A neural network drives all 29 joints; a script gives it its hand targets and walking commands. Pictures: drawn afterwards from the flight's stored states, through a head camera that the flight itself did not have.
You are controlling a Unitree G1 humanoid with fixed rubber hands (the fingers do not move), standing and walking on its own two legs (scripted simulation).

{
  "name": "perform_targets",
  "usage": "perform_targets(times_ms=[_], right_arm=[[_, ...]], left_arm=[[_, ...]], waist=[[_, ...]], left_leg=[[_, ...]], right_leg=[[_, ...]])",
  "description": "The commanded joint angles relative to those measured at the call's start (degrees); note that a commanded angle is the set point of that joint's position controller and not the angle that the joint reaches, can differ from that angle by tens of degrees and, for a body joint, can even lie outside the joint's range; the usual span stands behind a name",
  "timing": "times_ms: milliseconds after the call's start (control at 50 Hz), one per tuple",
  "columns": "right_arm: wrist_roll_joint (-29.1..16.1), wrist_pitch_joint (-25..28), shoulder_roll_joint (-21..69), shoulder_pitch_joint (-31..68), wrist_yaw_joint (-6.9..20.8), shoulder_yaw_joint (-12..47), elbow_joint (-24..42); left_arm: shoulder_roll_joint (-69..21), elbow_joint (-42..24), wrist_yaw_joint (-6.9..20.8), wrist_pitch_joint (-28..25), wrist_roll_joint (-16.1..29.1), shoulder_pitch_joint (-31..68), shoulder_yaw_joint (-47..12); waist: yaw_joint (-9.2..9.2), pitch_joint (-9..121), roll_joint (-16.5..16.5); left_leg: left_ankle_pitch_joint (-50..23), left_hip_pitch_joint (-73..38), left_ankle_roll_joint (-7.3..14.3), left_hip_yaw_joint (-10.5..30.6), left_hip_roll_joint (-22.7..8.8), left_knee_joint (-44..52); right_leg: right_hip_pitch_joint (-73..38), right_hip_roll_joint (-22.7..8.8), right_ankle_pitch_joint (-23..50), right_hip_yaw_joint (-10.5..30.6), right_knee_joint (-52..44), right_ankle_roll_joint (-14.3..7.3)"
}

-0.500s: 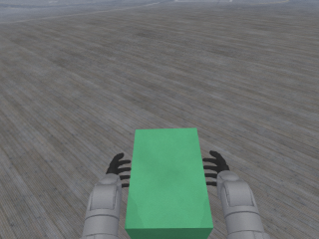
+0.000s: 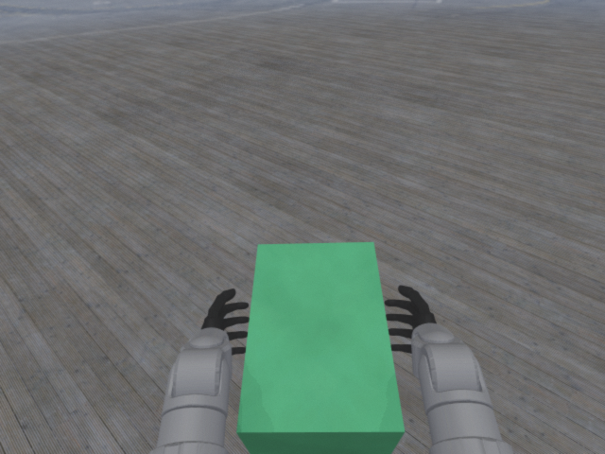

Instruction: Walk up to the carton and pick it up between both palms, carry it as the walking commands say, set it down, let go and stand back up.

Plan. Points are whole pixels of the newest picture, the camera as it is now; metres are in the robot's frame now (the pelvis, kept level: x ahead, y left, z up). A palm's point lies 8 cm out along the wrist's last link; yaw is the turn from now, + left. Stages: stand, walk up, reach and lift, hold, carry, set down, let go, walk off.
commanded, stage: hold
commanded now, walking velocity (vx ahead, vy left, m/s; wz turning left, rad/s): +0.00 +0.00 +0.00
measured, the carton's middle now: (317, 347) +0.32 +0.00 -0.03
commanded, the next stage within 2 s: carry in 0.18 s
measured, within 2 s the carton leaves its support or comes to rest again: neither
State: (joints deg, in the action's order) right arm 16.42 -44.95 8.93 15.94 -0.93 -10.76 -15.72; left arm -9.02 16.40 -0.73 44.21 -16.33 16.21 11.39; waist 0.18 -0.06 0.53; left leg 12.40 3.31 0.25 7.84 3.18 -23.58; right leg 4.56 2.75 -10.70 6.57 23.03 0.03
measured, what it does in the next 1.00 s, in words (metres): walks ahead, turning left: right foot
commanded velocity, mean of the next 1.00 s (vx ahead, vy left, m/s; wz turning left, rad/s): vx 0.43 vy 0.00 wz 0.52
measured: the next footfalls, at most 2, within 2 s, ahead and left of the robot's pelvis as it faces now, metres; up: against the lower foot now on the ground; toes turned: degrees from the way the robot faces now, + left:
right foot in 0.72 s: +0.27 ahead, -0.06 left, +0.00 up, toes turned +8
left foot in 1.10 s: +0.47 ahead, +0.28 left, +0.00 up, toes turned +41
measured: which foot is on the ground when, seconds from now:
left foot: down 0.00-0.74, up 0.76-1.00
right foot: down 0.00-0.40, up 0.42-0.70, down 0.72-1.00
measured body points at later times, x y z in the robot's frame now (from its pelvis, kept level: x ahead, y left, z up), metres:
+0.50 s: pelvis +0.05 +0.03 +0.00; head +0.03 +0.04 +0.45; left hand +0.33 +0.21 +0.08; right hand +0.37 -0.06 +0.08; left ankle +0.02 +0.12 -0.74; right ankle +0.04 -0.11 -0.71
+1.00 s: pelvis +0.29 +0.08 +0.00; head +0.30 +0.07 +0.45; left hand +0.46 +0.33 +0.09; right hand +0.59 +0.09 +0.08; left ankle +0.34 +0.22 -0.71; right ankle +0.23 -0.06 -0.74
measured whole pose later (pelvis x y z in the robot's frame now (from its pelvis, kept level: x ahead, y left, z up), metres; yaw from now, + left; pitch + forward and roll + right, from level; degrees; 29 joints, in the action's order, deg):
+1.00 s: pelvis +0.29 +0.08 +0.00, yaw +28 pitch +6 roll +1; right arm 4.7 -74.7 7.5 6.8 -15.3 0.3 27.4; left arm -7.5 -26.4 -14.6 74.3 -2.3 7.1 -1.1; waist -2.4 5.5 0.3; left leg 10.3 34.3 2.7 -9.3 -2.4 -37.6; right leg 2.4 -6.5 -18.7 -19.5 17.1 2.4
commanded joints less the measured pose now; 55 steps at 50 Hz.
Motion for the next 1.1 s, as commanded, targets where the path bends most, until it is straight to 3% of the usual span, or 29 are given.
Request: perform_targets(times_ms=[0, 140, 160, 200, 220, 240, 280, 300, 340, 360, 380, 400, 420, 440, 460, 480, 520, 640, 680, 700, 720, 740, 760, 800, 860, 940, 1000, 1060, 1080], right_arm=[[-17.21, 3.8, 55.13, 30.35, 15.44, 30.25, 5.46], [-17.35, 3.79, 54.92, 29.64, 15.33, 30.63, 6.19], [-18.14, 2.97, 55.66, 32.58, 15.28, 31.78, 7.62], [-19.84, 2.1, 56.15, 34.29, 14.96, 34.2, 9.73], [-20.51, 1.49, 56.41, 35.04, 14.86, 35.11, 10.85], [-21.38, 0.78, 56.98, 35.31, 14.71, 36.17, 12.32], [-23.43, -1.08, 57.77, 35.01, 14.32, 38.65, 16.64], [-24.23, -2.19, 57.54, 34.77, 13.95, 39.52, 18.02], [-26.46, -4.53, 57.75, 33.74, 13.13, 41.23, 21.53], [-27.34, -5.8, 58.06, 32.23, 12.57, 41.61, 22.91], [-27.66, -7.07, 57.61, 30.19, 11.67, 41.16, 24.6], [-27.98, -8.68, 57.06, 27.37, 10.58, 40.65, 25.79], [-28.73, -10.15, 57.32, 26.75, 9.39, 41.24, 28.73], [-29.33, -11.62, 57.72, 26.46, 8.08, 42.2, 32.58], [-28.89, -13.3, 57.12, 24.55, 6.88, 42.1, 33.75], [-28.66, -14.74, 56.53, 22.13, 6.01, 41.77, 35.11], [-29.25, -17.35, 55.52, 17.46, 4.38, 40.97, 39.06], [-31.2, -23.49, 52.31, 13.31, 1.03, 40.51, 47.05], [-31.58, -24.99, 51.16, 12.85, 0.25, 40.56, 48.66], [-31.58, -25.7, 50.23, 13.57, 0.0, 40.36, 49.35], [-31.99, -26.57, 49.7, 14.19, -0.13, 40.49, 50.0], [-32.88, -27.28, 49.15, 15.85, 0.08, 42.07, 51.52], [-33.72, -27.63, 50.12, 17.81, 0.28, 41.94, 51.87], [-34.38, -28.16, 52.28, 18.79, 0.67, 42.74, 50.96], [-33.1, -27.49, 53.6, 16.65, 0.14, 41.88, 50.18], [-31.23, -26.91, 53.01, 13.17, -1.34, 40.55, 50.14], [-30.5, -27.33, 51.86, 12.53, -1.64, 40.12, 50.66], [-30.43, -27.98, 51.07, 11.09, -1.55, 39.49, 48.91], [-30.58, -28.09, 50.86, 9.21, -1.51, 38.99, 47.33]], left_arm=[[-56.24, -4.49, 15.12, -3.16, 16.71, 29.19, -29.82], [-56.04, -5.2, 14.98, -3.11, 16.84, 28.52, -30.16], [-54.41, -6.28, 15.48, -2.29, 17.93, 30.06, -31.29], [-55.04, -8.91, 14.59, -1.33, 18.5, 29.77, -32.68], [-55.34, -10.43, 14.14, -0.78, 18.69, 30.43, -33.24], [-55.82, -12.37, 13.52, -0.29, 19.24, 31.11, -33.95], [-57.23, -16.12, 12.05, 1.15, 20.68, 31.27, -36.16], [-57.39, -17.13, 11.32, 2.32, 20.9, 30.25, -36.88], [-57.7, -20.66, 9.85, 4.62, 21.24, 28.14, -37.83], [-57.95, -22.87, 9.21, 5.83, 21.84, 27.49, -38.41], [-58.71, -26.3, 8.79, 7.35, 23.63, 29.06, -40.46], [-58.81, -29.03, 8.38, 9.21, 24.92, 29.05, -41.9], [-58.57, -31.17, 7.91, 10.94, 25.63, 28.02, -42.91], [-59.12, -33.87, 7.27, 12.5, 27.29, 27.38, -44.94], [-58.65, -34.68, 6.74, 14.18, 28.57, 26.28, -45.84], [-58.27, -35.89, 6.26, 15.63, 29.79, 25.21, -46.49], [-57.37, -38.66, 4.36, 18.31, 31.47, 20.78, -46.07], [-53.29, -46.2, -0.22, 23.81, 31.39, 15.78, -42.98], [-52.46, -47.04, -0.94, 25.23, 31.03, 14.72, -41.89], [-51.73, -46.4, -1.29, 25.83, 30.8, 12.57, -40.85], [-50.34, -46.11, -1.59, 26.39, 29.86, 10.91, -39.56], [-50.44, -44.6, -2.16, 26.56, 28.83, 8.85, -38.44], [-51.79, -45.59, -2.42, 26.69, 29.41, 10.09, -38.26], [-53.47, -47.4, -2.26, 26.73, 29.96, 12.92, -38.39], [-53.96, -50.12, -1.49, 26.56, 32.0, 15.69, -39.39], [-52.44, -50.65, -0.51, 27.1, 34.11, 14.08, -41.16], [-50.87, -51.06, -0.26, 27.72, 34.3, 13.24, -41.73], [-48.85, -51.83, -0.28, 28.5, 33.63, 13.13, -41.82], [-48.07, -52.37, -0.22, 28.81, 33.11, 14.12, -41.74]], waist=[[-0.04, 13.98, -0.17], [-0.09, 13.94, -0.22], [-0.28, 13.34, -3.55], [-1.0, 14.73, -2.58], [-1.13, 14.62, -3.14], [-1.25, 14.52, -4.51], [-1.08, 16.64, -8.51], [-0.89, 16.9, -8.47], [-0.38, 19.11, -7.24], [0.01, 20.66, -4.75], [0.8, 20.53, 2.89], [1.5, 20.65, 12.64], [1.98, 17.89, 12.18], [2.05, 18.07, 6.76], [1.96, 19.45, 3.77], [1.91, 20.52, 3.35], [1.54, 22.14, 6.62], [1.7, 19.76, 9.46], [0.59, 21.0, 6.06], [-0.86, 23.27, 1.98], [-2.47, 26.01, -9.36], [-2.35, 24.97, -15.86], [-2.15, 25.28, -8.21], [-1.94, 18.58, -4.12], [-1.65, 14.47, -8.11], [-1.75, 14.69, -9.01], [-1.86, 13.13, -10.73], [-0.83, 17.16, -10.8], [0.84, 21.88, -8.77]], left_leg=[[-7.13, 1.24, 0.04, -1.76, 1.06, 4.47], [-7.77, 0.95, 0.03, -1.76, 1.1, 4.49], [3.94, 9.7, 0.67, 1.38, -7.94, 0.69], [15.84, 13.78, 2.14, 1.37, -6.16, -1.19], [19.96, 17.68, 2.2, 0.73, -5.45, -3.42], [20.53, 21.36, 1.81, -1.25, -4.58, -6.86], [12.83, 22.43, 1.07, -8.86, -2.27, -15.41], [11.22, 22.12, 1.43, -9.97, -2.98, -13.72], [8.43, 14.66, 2.51, -11.95, -2.45, -3.94], [8.26, 7.93, 3.24, -10.58, -2.28, 1.82], [14.93, 3.35, 5.68, 1.73, -8.94, 7.66], [16.18, -2.32, 10.17, 19.35, -18.89, 12.88], [10.94, -8.53, 14.14, 26.85, -23.19, 13.88], [0.61, -12.46, 14.96, 25.67, -22.93, 11.41], [-5.27, -14.1, 14.07, 21.26, -21.76, 9.42], [-10.4, -14.27, 12.71, 16.31, -19.85, 8.3], [-19.59, -13.05, 10.93, 9.51, -15.96, 6.25], [-17.04, -3.79, 10.67, 6.82, -13.97, 5.52], [-13.2, 7.76, 8.32, 1.18, -11.0, -1.71], [-7.2, 20.68, 6.06, -3.01, -8.01, -8.62], [7.5, 34.81, 3.69, -9.57, -2.45, -24.1], [16.99, 45.24, 2.28, -13.33, -0.47, -37.56], [13.49, 42.96, 2.99, -7.36, -7.05, -40.81], [8.3, 42.1, 2.55, -6.46, -9.63, -35.96], [3.81, 40.52, 1.92, -11.87, -7.88, -25.1], [-2.74, 33.26, 2.35, -18.01, -5.16, -13.5], [-8.01, 26.83, 3.36, -22.51, -2.87, -7.62], [-7.74, 11.39, 5.35, -26.56, 1.5, -3.55], [-4.56, -1.64, 7.14, -23.55, 1.96, -3.71]], right_leg=[[-6.13, 1.44, 7.62, -1.82, -2.66, 0.12], [-6.38, 1.44, 8.22, -1.71, -2.79, 0.15], [3.04, -9.25, -1.67, 2.49, -1.48, -1.06], [3.47, -8.91, -19.36, 5.07, -4.18, -2.85], [3.45, -10.56, -26.87, 7.65, -6.04, -3.75], [2.78, -12.78, -31.21, 10.27, -8.09, -4.81], [2.25, -18.12, -31.79, 13.01, -11.91, -7.56], [3.25, -18.95, -30.18, 11.0, -12.34, -8.12], [6.2, -16.71, -24.55, 3.02, -8.19, -6.45], [9.26, -13.66, -22.3, -2.19, -2.46, -3.95], [15.79, -9.32, -17.71, -8.31, 7.69, -0.43], [25.72, -4.86, -15.32, -12.42, 19.24, 3.04], [37.41, -3.77, -19.65, -10.94, 22.22, 3.58], [40.53, -5.37, -17.44, -7.67, 25.7, 3.89], [41.03, -6.58, -15.29, -7.12, 25.59, 4.2], [39.74, -6.77, -13.24, -7.73, 23.4, 4.33], [34.89, -4.97, -9.8, -10.4, 19.62, 4.55], [23.03, -2.12, -6.65, -14.61, 7.0, 4.06], [4.39, -2.18, 0.59, -16.32, -3.14, 3.2], [-12.22, -6.12, -0.56, -12.89, -4.91, 1.6], [-25.18, -20.24, -14.99, 4.64, -10.6, -2.38], [-25.6, -36.05, -8.76, 23.0, -12.57, -8.52], [-19.78, -35.33, -10.13, 18.53, -10.79, -10.58], [-11.45, -29.38, -10.83, 6.39, -13.38, -7.86], [-10.64, -24.65, 0.72, -6.61, -14.43, -5.58], [-9.75, -21.06, 12.42, -18.17, -10.61, -3.48], [-8.45, -20.55, 17.27, -23.57, -7.15, -1.81], [-6.6, -19.14, 32.05, -27.94, 7.71, 0.47], [0.12, -17.45, 30.37, -27.97, 19.55, 1.99]])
